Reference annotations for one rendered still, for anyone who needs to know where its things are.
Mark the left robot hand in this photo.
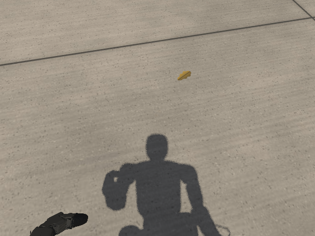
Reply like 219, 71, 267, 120
30, 211, 89, 236

